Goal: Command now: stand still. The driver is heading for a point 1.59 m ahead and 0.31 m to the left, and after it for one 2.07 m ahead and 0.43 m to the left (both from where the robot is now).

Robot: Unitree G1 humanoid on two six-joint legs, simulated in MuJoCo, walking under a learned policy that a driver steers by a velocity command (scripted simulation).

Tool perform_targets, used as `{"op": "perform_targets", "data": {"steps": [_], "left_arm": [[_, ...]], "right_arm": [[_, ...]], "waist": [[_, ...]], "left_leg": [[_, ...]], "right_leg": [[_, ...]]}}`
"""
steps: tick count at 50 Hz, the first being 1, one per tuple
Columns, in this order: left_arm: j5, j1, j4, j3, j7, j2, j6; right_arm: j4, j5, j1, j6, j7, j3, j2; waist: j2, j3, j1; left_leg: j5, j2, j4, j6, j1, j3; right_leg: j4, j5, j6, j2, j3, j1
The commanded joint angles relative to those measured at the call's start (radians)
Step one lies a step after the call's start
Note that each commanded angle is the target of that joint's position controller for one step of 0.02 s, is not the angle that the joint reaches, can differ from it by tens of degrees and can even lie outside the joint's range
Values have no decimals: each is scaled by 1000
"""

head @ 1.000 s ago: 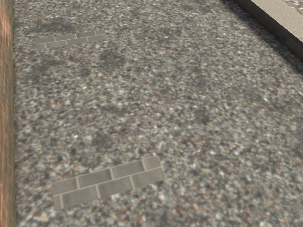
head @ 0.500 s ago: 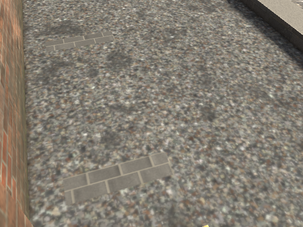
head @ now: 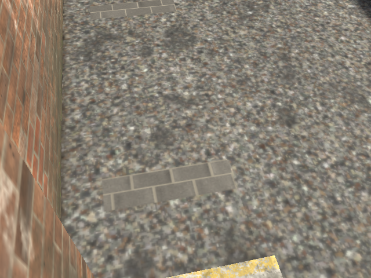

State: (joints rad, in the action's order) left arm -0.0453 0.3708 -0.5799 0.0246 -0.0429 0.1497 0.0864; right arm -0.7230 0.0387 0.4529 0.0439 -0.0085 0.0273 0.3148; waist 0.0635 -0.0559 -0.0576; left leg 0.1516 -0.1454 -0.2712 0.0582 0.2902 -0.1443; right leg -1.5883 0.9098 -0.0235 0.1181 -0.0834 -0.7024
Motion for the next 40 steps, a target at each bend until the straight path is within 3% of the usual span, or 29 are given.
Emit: {"op": "perform_targets", "data": {"steps": [1,2,4,6,7,10,14,18,21,22,23,24,25,28,29,31,32,33,35,36,37,38,40], "left_arm": [[-8,3,79,11,-14,-15,-11],[-3,36,67,7,-14,-9,-13],[10,37,65,1,-7,15,-20],[9,-47,95,3,-2,37,-22],[7,-98,107,5,-5,35,-17],[-5,-129,124,15,-17,-3,-9],[-8,-116,126,17,-21,-19,-6],[5,-119,144,12,-16,19,-13],[15,-120,151,8,-13,60,-19],[18,-134,158,8,-12,69,-19],[10,-177,167,9,-20,57,-19],[6,-203,178,12,-21,55,-15],[3,-217,185,13,-22,50,-12],[-6,-205,193,21,-28,13,-12],[8,-217,181,15,-21,29,-12],[13,-174,167,17,-22,12,-16],[16,-163,165,15,-20,15,-19],[20,-152,164,13,-16,25,-25],[34,-183,185,9,-6,78,-40],[34,-225,200,3,-3,112,-44],[26,-278,211,4,4,108,-37],[21,-304,218,8,3,89,-30],[10,-351,234,25,-7,27,-18]], "right_arm": [[4,6,151,3,6,17,124],[18,12,102,1,7,17,141],[31,19,66,-2,5,18,152],[26,8,124,1,1,12,124],[23,-10,153,-1,6,9,106],[5,-18,174,1,14,-3,76],[18,-9,115,1,19,-6,93],[29,1,108,-3,6,1,109],[37,-3,121,-6,-9,11,117],[42,-6,129,-7,-14,12,107],[44,-6,106,-2,-15,19,113],[43,-11,128,-1,-13,12,85],[37,-11,140,-2,-10,7,68],[54,-4,107,-9,-2,5,90],[45,6,147,-5,-10,0,63],[67,16,83,-3,-15,4,100],[85,19,40,-2,-16,4,111],[98,19,7,-3,-16,6,118],[107,16,22,-14,-13,7,106],[87,11,92,-24,-13,8,87],[55,-2,165,-33,-8,7,71],[23,-9,223,-36,-3,4,54],[8,-10,243,-27,9,-4,37]], "waist": [[95,90,27],[109,86,-2],[63,38,-17],[-51,-4,36],[-89,10,65],[-45,80,80],[14,57,51],[-9,29,40],[-93,-6,26],[-130,-17,30],[-134,-14,53],[-143,4,72],[-122,25,84],[31,71,79],[42,108,115],[111,101,75],[117,74,55],[91,44,37],[-47,-12,55],[-139,11,101],[-199,70,139],[-199,129,160],[-81,186,186]], "left_leg": [[407,-124,155,11,-177,128],[442,-137,183,-2,-113,129],[426,-133,177,-6,-55,105],[334,-100,148,14,-94,69],[234,-81,120,30,-157,42],[209,-89,126,35,-224,48],[293,-118,200,13,-112,72],[388,-114,216,8,-70,85],[342,-80,136,16,-123,58],[304,-66,99,24,-146,48],[253,-51,67,56,-175,22],[231,-45,53,67,-194,16],[244,-43,41,75,-211,16],[352,-80,105,81,-158,71],[392,-59,135,44,-155,66],[428,-79,169,32,-101,85],[438,-86,180,34,-59,93],[442,-86,181,36,-25,93],[357,-41,105,50,-19,49],[268,-12,41,68,-68,18],[110,-8,-4,96,-160,11],[40,1,-39,109,-266,-6],[125,-29,-7,113,-328,41]], "right_leg": [[49,360,49,-1,25,-84],[13,309,49,2,45,-14],[91,276,85,-14,8,14],[240,292,124,-50,-80,-43],[250,296,133,-60,-111,-81],[174,264,98,-70,-88,-72],[90,261,85,-67,-50,10],[189,313,111,-69,-69,24],[341,439,141,-80,-121,-89],[393,486,152,-85,-146,-135],[410,488,152,-69,-159,-178],[396,513,148,-64,-154,-185],[368,523,138,-59,-139,-185],[160,475,95,-12,-27,-85],[118,440,81,2,19,-34],[23,367,73,30,81,38],[20,354,84,33,80,55],[61,356,101,29,63,64],[277,410,158,-20,-55,25],[358,441,177,-56,-132,-3],[361,366,169,-91,-186,-31],[307,296,146,-99,-187,-74],[124,231,84,-64,-73,-82]]}}
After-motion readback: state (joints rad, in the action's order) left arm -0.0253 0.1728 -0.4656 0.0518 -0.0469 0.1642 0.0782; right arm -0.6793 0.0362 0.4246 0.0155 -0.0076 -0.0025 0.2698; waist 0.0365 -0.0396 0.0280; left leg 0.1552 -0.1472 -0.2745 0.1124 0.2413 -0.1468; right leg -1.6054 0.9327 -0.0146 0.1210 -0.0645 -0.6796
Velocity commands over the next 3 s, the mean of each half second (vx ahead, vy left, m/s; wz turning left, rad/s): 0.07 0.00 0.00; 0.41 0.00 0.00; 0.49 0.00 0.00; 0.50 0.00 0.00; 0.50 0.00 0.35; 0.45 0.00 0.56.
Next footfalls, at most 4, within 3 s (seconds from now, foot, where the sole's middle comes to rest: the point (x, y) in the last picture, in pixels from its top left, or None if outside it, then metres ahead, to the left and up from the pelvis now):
2.92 left None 0.18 0.11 -0.80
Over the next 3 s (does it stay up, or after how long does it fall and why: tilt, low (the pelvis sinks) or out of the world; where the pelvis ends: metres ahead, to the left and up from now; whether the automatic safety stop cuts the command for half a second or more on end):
stays up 0.08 -0.02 -0.03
